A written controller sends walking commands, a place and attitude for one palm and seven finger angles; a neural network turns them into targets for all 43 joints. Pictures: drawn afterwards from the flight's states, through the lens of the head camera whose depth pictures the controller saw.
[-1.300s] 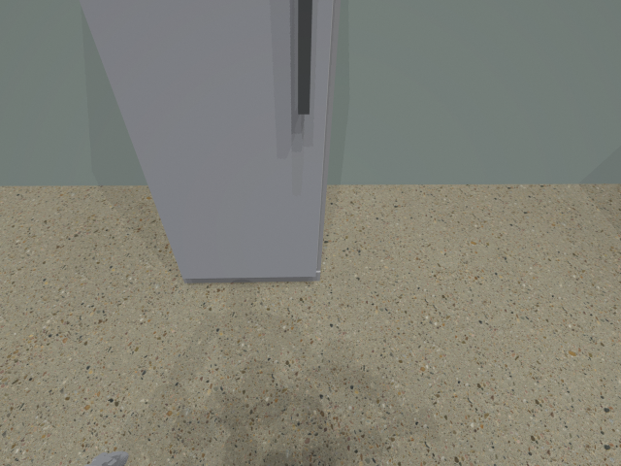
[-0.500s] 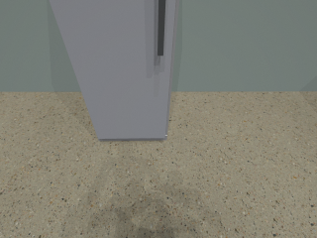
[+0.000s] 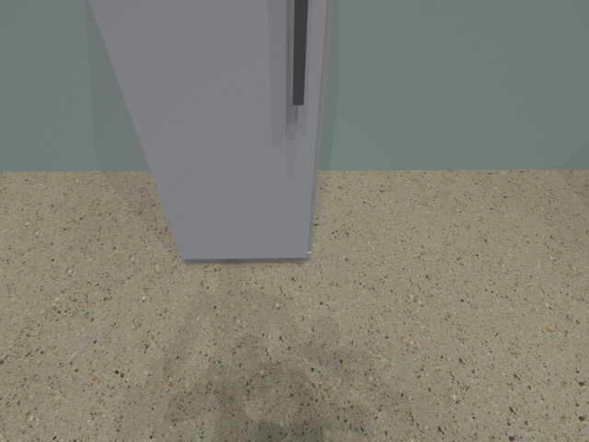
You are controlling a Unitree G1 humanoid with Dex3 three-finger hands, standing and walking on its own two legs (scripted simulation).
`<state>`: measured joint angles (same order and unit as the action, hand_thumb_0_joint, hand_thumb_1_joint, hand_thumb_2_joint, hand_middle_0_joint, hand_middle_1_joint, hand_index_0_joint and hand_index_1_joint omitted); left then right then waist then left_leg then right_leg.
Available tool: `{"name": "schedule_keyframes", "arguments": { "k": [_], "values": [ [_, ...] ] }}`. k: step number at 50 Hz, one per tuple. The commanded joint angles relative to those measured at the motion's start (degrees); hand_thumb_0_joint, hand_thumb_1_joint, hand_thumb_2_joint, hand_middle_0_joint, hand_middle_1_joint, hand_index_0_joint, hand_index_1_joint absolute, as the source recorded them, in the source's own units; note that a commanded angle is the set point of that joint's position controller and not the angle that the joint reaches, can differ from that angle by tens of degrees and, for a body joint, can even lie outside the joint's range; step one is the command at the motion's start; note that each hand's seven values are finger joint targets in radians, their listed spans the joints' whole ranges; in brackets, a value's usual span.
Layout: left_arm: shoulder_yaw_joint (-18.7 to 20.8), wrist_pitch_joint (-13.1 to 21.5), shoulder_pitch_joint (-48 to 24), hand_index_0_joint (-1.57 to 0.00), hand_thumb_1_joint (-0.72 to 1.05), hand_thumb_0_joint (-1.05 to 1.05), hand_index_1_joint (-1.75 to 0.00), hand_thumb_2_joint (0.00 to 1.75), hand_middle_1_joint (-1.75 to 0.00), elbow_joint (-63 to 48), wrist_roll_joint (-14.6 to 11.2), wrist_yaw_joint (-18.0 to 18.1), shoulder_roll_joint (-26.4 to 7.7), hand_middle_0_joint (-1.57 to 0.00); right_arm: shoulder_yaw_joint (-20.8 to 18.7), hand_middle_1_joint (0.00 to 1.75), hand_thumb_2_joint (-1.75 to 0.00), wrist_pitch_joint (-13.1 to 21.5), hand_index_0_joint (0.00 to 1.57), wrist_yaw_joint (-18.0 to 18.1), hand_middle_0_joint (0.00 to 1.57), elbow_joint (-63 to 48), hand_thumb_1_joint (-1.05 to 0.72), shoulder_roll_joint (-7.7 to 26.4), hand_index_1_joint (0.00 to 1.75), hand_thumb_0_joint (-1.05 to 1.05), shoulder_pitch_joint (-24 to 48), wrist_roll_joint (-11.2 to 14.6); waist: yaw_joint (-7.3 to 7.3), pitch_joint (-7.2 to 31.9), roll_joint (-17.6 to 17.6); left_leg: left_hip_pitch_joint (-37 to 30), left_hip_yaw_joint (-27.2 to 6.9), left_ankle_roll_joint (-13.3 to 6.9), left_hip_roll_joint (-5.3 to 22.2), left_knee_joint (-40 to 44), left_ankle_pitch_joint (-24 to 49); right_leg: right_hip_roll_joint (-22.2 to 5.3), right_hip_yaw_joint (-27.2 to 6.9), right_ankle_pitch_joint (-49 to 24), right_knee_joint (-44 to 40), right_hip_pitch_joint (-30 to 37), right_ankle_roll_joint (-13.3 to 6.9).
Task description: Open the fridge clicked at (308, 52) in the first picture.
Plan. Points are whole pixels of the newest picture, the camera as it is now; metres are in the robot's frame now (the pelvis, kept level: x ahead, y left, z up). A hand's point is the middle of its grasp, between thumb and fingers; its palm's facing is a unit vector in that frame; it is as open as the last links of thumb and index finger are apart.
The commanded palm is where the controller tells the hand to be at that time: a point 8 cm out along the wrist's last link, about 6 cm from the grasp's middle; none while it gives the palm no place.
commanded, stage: look at it before walking up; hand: right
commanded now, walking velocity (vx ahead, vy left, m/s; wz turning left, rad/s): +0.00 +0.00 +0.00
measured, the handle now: (300, 7) +0.88 +0.05 +0.23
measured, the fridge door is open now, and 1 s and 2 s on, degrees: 0 0 0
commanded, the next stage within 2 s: take the last steps up to it in 0.14 s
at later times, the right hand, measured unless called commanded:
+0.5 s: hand out of the picture +0.05 -0.20 -0.17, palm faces -0.06 +0.96 -0.26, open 7.3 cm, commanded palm none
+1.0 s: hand out of the picture +0.10 -0.13 -0.20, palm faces -0.06 +1.00 -0.08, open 7.3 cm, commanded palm none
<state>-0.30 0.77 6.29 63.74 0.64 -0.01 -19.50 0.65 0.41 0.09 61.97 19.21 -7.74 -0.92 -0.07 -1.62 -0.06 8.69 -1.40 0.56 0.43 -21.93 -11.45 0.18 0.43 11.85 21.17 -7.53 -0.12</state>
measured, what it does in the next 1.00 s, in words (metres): walks ahead: right foot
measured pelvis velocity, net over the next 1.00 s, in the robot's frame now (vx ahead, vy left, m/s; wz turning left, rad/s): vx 0.18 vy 0.02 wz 0.16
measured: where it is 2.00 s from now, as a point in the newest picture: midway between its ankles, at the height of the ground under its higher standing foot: (262, 406)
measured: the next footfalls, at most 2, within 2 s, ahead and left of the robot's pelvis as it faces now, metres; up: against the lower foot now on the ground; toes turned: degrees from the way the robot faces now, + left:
right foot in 0.94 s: +0.28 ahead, -0.06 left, +0.00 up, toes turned -2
left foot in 1.44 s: +0.44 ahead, +0.24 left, +0.00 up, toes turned +18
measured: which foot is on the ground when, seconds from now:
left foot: down 0.00-0.94, up 0.96-1.00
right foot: down 0.00-0.56, up 0.58-0.92, down 0.94-1.00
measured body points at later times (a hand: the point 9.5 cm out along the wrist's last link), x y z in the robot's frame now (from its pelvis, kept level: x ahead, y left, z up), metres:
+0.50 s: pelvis +0.02 +0.01 -0.01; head +0.02 +0.02 +0.44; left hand +0.06 +0.28 -0.16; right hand +0.05 -0.25 -0.15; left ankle +0.01 +0.12 -0.74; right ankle +0.00 -0.12 -0.75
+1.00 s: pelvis +0.18 +0.02 -0.02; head +0.20 -0.01 +0.42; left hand +0.24 +0.25 -0.16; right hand +0.11 -0.19 -0.19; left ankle +0.04 +0.12 -0.69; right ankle +0.24 -0.06 -0.75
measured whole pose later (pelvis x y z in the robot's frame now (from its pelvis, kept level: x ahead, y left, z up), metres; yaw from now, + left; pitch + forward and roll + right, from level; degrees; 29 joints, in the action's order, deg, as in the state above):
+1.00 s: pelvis +0.18 +0.02 -0.02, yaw +9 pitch +0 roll +2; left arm 1.7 4.3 8.1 59.1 1.7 0.9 -6.1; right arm -2.1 0.7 0.2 67.0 6.8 -25.9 -1.8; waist 1.6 -2.3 -2.9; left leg 13.0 -0.1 -2.4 -2.1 -54.8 -27.1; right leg -4.4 10.5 16.5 38.5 -21.3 -3.8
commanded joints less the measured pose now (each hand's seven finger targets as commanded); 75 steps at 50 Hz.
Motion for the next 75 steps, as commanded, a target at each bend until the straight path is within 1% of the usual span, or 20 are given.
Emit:
{"name": "schedule_keyframes", "arguments": {
  "k": [1, 13, 16, 22, 26, 28, 29, 32, 44, 45, 47, 48, 50, 55, 65, 68, 70, 71, 72, 75],
  "values": [
    [2.43, 1.25, -2.87, -0.2, 0.9, 0.0, -0.3, 0.9, -0.3, -3.39, -0.27, 0.65, -11.68, -0.2, -2.51, 0.3, -0.9, 1.41, 0.2, 0.67, 0.2, -3.4, -0.9, 12.04, 0.3, 0.0, 2.21, 0.23, 0.09, 3.05, -0.57, -0.4, -4.89, -2.14, 6.45, 3.31, 8.08, -7.01, -5.6, -7.84, -3.65, 0.76, -1.44],
    [2.42, 1.25, -2.74, -0.2, 0.9, 0.0, -0.3, 0.9, -0.3, -3.17, -0.25, 0.71, -11.8, -0.2, -2.53, 0.3, -0.9, 1.53, 0.2, 0.65, 0.2, -3.16, -0.9, 12.15, 0.3, 0.0, 1.92, 0.27, 0.06, 3.64, -0.41, -1.26, -4.95, -2.17, 6.57, 3.79, 9.7, -7.0, -5.61, -9.05, -3.8, 1.65, -1.29],
    [0.89, -0.07, 1.98, -0.2, 0.9, 0.0, -0.3, 0.9, -0.3, -1.38, 0.4, 0.5, -4.34, -0.2, -1.12, 0.3, -0.9, -0.3, 0.2, 0.69, 0.2, -1.14, -0.9, 4.41, 0.3, 0.0, -3.17, 0.15, -0.1, 2.46, -0.44, 1.63, -4.36, -1.04, 4.63, 2.58, -4.92, -7.36, -4.4, 3.28, -3.14, 1.46, -0.21],
    [4.3, -0.15, 6.11, -0.2, 0.9, 0.0, -0.3, 0.9, -0.3, -3.59, 0.73, 1.15, -9.75, -0.2, -2.93, 0.3, -0.9, -1.1, 0.2, -1.72, 0.2, -4.58, -0.9, 1.92, 0.3, 0.0, -5.88, -0.69, -0.93, -6.07, 8.59, 16.02, 2.43, -1.1, -0.54, -16.16, -12.2, -19.22, -16.15, 23.71, -9.6, -2.11, -8.09],
    [4.52, 0.61, 4.17, -0.2, 0.9, 0.0, -0.3, 0.9, -0.3, -4.66, 0.93, 1.54, -6.59, -0.2, -4.21, 0.3, -0.9, -0.17, 0.2, -2.41, 0.2, -3.36, -0.9, -0.51, 0.3, 0.0, -14.63, -0.87, 3.57, -3.31, 4.2, 0.68, 3.18, -1.74, 0.47, -6.28, -8.36, -15.26, -5.67, 13.61, 4.1, -11.88, -4.87],
    [2.75, 1.06, 0.63, -0.2, 0.9, 0.0, -0.3, 0.9, -0.3, -8.34, 0.15, 0.96, 1.3, -0.2, -5.73, 0.3, -0.9, 1.06, 0.2, -0.72, 0.2, -0.37, -0.9, 6.5, 0.3, 0.0, -25.12, -0.84, 7.11, -2.99, -20.35, -11.56, -27.32, -9.93, 17.98, 11.36, -14.37, -1.91, 7.3, 24.15, 33.82, -33.02, 0.8],
    [3.13, 1.18, -1.73, -0.2, 0.9, 0.0, -0.3, 0.9, -0.3, -9.22, 0.4, 0.8, -0.64, -0.2, -5.21, 0.3, -0.9, 1.63, 0.2, 0.09, 0.2, 0.06, -0.9, 4.46, 0.3, 0.0, -27.0, -0.06, 7.54, -3.74, -14.12, -7.55, -30.51, -12.84, 19.1, 12.91, -13.24, -4.18, 0.81, 20.66, 40.18, -32.93, -0.31],
    [3.62, 1.28, -0.16, -0.2, 0.9, 0.0, -0.3, 0.9, -0.3, -7.63, 0.72, 0.1, 2.34, -0.2, -4.09, 0.3, -0.9, 2.31, 0.2, 0.87, 0.2, -0.93, -0.9, -0.1, 0.3, 0.0, -20.07, -0.65, 2.32, -5.09, -2.58, -2.94, -20.05, -14.21, 15.92, 10.18, -5.61, -7.4, 1.02, 12.12, 44.66, -32.0, 0.63],
    [3.82, 2.46, 5.01, -0.2, 0.9, 0.0, -0.3, 0.9, -0.3, -5.74, 0.37, 0.17, 7.76, -0.2, -3.88, 0.3, -0.9, 3.0, 0.2, 1.31, 0.2, 3.18, -0.9, -3.99, 0.3, 0.0, -21.24, -0.57, -1.5, -1.68, -4.24, -0.52, -4.93, -9.32, 8.26, 0.26, 19.61, -3.1, 9.05, 1.96, 13.57, -9.89, -0.72],
    [4.28, 2.9, 12.61, -0.2, 0.9, 0.0, -0.3, 0.9, -0.3, -3.33, 0.57, 0.79, 6.29, -0.2, -3.96, 0.3, -0.9, 2.95, 0.2, 1.2, 0.2, 3.13, -0.9, -4.39, 0.3, 0.0, -20.58, -0.41, -4.58, 1.63, -2.21, 3.33, -2.81, -8.01, 5.9, -9.52, 21.21, -3.27, 7.8, -1.11, 8.87, 1.27, -1.56],
    [6.65, 3.21, 27.07, -0.2, 0.9, 0.0, -0.3, 0.9, -0.3, 0.11, 1.26, 2.03, -4.9, -0.2, -3.69, 0.3, -0.9, 2.73, 0.2, 0.06, 0.2, 0.29, -0.9, -8.7, 0.3, 0.0, -22.38, 0.01, -7.39, 10.04, 19.01, 24.98, 4.5, -2.72, -3.68, -42.56, -19.4, -30.42, -27.28, -1.37, -4.29, 20.43, -11.49],
    [6.08, 2.68, 24.59, -0.2, 0.9, 0.0, -0.3, 0.9, -0.3, 0.35, 0.76, 2.47, -3.12, -0.2, -4.13, 0.3, -0.9, 2.19, 0.2, 0.36, 0.2, -0.46, -0.9, -5.8, 0.3, 0.0, -18.69, -0.83, -6.76, 7.22, 11.05, 26.12, -1.03, -3.49, -1.1, -50.03, -18.83, -31.38, -29.53, 7.07, -8.46, 13.4, -11.91],
    [4.64, 3.2, 15.82, -0.2, 0.9, 0.0, -0.3, 0.9, -0.3, -1.94, 0.63, 2.49, 3.04, -0.2, -4.34, 0.3, -0.9, 1.72, 0.2, -0.65, 0.2, -1.13, -0.9, -7.05, 0.3, 0.0, -13.45, -1.2, -2.96, -4.46, 3.41, 28.87, -0.93, -2.64, 4.49, -52.07, -9.4, -27.01, -20.82, 9.0, -11.06, -0.4, -10.46],
    [3.89, 4.5, 13.77, -0.2, 0.9, 0.0, -0.3, 0.9, -0.3, -3.0, 0.83, 2.3, 6.37, -0.2, -4.56, 0.3, -0.9, -0.48, 0.2, -1.42, 0.2, -1.32, -0.9, -10.3, 0.3, 0.0, -15.73, -1.5, 0.98, -3.33, 5.06, 24.27, 1.46, -0.17, 6.08, -43.34, -0.71, -18.58, -1.09, -5.51, -10.17, -5.44, -7.46],
    [4.82, 3.16, 20.18, -0.2, 0.9, 0.0, -0.3, 0.9, -0.3, -0.71, 1.4, 1.72, 3.23, -0.2, -4.07, 0.3, -0.9, -0.28, 0.2, -1.93, 0.2, -7.09, -0.9, -7.98, 0.3, 0.0, 2.13, -0.82, -3.07, -6.64, 7.45, 23.12, 6.6, 0.07, 5.91, -18.72, 1.73, -18.35, 3.17, -15.2, -8.08, 1.09, -7.32],
    [5.09, 2.6, 19.99, -0.2, 0.9, 0.0, -0.3, 0.9, -0.3, -0.36, 1.6, 1.78, 2.35, -0.2, -4.38, 0.3, -0.9, 0.34, 0.2, -1.87, 0.2, -6.86, -0.9, -7.15, 0.3, 0.0, 1.7, -0.8, -2.59, -4.87, 8.24, 15.88, 7.98, -1.3, 3.94, -12.93, -0.18, -18.42, 3.35, -15.76, -4.22, 1.38, -6.46],
    [4.96, 2.24, 19.57, -0.2, 0.9, 0.0, -0.3, 0.9, -0.3, 0.22, 1.17, 1.55, 2.58, -0.2, -4.87, 0.3, -0.9, 1.31, 0.2, -1.44, 0.2, -3.73, -0.9, -5.06, 0.3, 0.0, -7.79, -0.82, 1.89, 0.65, 4.24, 1.4, 10.53, -2.34, 0.84, -5.98, 2.98, -15.48, 5.99, -21.03, 7.89, -0.38, -4.17],
    [4.6, 2.35, 20.32, -0.2, 0.9, 0.0, -0.3, 0.9, -0.3, 0.39, 0.58, 1.12, 3.99, -0.2, -5.7, 0.3, -0.9, 2.12, 0.2, -0.95, 0.2, -1.21, -0.9, -1.95, 0.3, 0.0, -15.08, -1.0, 5.02, 5.64, -0.85, -11.46, 5.36, -4.17, 5.59, -4.67, 4.98, -12.5, 8.38, -14.45, 19.93, -7.93, -2.24],
    [3.3, 2.5, 22.99, -0.2, 0.9, 0.0, -0.3, 0.9, -0.3, -0.73, -0.12, 0.88, 9.05, -0.2, -7.0, 0.3, -0.9, 2.72, 0.2, -0.07, 0.2, 0.27, -0.9, 4.03, 0.3, 0.0, -20.77, -1.0, 5.62, 12.21, -16.31, -24.11, -14.5, -9.54, 21.55, -1.23, 12.04, -4.34, 10.8, 17.73, 37.85, -22.11, 0.19],
    [3.74, 1.26, 18.72, -0.2, 0.9, 0.0, -0.3, 0.9, -0.3, -1.63, -0.05, 1.63, 7.84, -0.2, -5.17, 0.3, -0.9, 2.62, 0.2, 1.06, 0.2, -1.98, -0.9, -0.19, 0.3, 0.0, -11.28, 0.19, 1.96, 7.36, -9.96, -7.57, -10.71, -11.4, 21.61, 2.39, 29.81, -6.3, 0.29, 17.55, 49.73, -21.44, 0.17]
  ]
}}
